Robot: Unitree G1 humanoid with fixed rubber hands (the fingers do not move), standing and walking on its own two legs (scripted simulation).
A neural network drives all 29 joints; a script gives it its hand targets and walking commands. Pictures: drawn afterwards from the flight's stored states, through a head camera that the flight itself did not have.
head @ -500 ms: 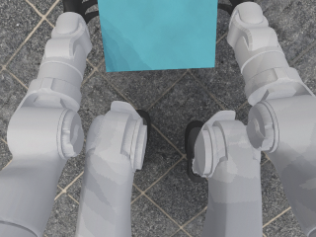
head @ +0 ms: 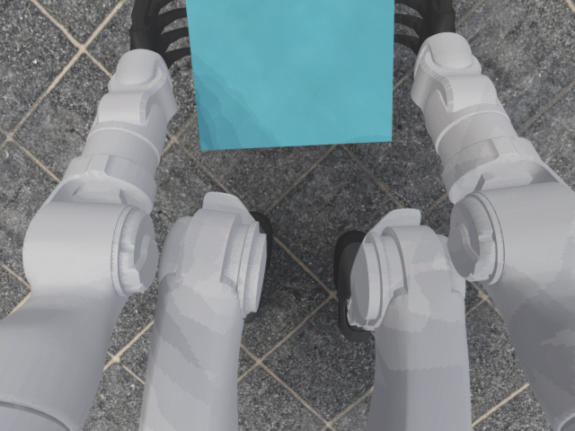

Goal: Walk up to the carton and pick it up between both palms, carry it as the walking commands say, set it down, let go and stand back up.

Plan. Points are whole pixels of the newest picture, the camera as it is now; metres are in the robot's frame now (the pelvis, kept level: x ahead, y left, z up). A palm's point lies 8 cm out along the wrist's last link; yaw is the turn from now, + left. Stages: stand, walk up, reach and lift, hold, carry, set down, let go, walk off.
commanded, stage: set down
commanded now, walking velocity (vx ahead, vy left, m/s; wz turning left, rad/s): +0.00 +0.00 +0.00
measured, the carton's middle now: (291, 45) +0.52 +0.05 -0.26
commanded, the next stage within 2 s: none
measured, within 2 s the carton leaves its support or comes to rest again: neither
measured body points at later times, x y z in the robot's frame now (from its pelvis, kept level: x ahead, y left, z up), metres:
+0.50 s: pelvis +0.00 +0.00 +0.00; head +0.35 +0.01 +0.27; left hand +0.49 +0.21 -0.19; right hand +0.53 -0.12 -0.19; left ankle +0.12 +0.10 -0.32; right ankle +0.10 -0.10 -0.32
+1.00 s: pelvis +0.00 +0.01 +0.00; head +0.36 +0.02 +0.27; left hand +0.48 +0.24 -0.19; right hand +0.52 -0.14 -0.19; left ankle +0.12 +0.10 -0.32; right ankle +0.10 -0.10 -0.32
